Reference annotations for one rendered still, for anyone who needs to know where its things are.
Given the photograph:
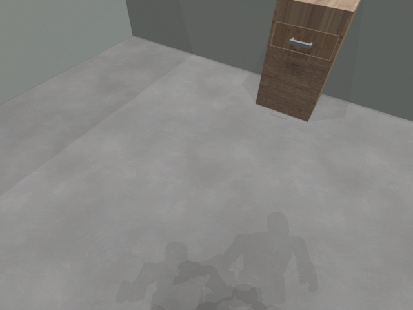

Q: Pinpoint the drawer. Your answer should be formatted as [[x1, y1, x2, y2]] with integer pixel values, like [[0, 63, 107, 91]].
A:
[[271, 21, 340, 60]]

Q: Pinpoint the handle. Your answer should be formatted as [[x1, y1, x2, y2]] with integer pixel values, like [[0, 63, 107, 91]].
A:
[[289, 38, 313, 49]]

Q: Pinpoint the cabinet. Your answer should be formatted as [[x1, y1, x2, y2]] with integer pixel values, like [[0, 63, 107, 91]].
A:
[[256, 0, 361, 122]]

